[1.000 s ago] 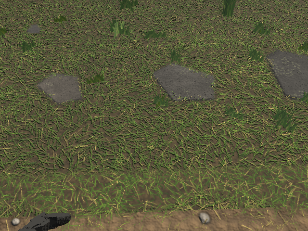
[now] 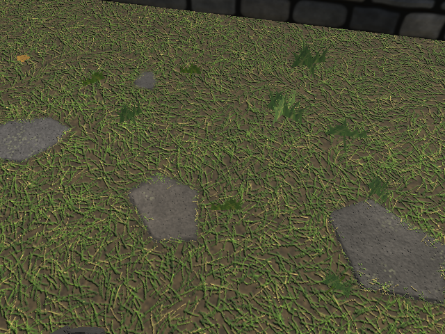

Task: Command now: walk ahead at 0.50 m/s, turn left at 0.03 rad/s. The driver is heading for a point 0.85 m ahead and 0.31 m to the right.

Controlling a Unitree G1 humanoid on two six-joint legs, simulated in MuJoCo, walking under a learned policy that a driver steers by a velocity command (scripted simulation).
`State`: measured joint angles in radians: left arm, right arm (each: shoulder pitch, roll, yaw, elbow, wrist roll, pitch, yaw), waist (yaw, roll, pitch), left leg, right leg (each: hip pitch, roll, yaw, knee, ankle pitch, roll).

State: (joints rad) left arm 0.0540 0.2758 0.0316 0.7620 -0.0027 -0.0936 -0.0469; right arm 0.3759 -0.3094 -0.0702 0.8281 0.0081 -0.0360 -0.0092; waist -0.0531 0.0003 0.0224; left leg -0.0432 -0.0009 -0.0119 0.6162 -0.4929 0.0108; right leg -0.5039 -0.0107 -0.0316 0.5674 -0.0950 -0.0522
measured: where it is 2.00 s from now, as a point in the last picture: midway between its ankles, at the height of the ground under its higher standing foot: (301, 214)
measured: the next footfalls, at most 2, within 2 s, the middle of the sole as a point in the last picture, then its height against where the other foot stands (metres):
left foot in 0.48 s outside the picture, level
right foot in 1.00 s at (295, 277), level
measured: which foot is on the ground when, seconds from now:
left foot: up 0.00-0.46, down 0.48-1.00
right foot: down 0.00-0.48, up 0.50-0.98, down 1.00-1.00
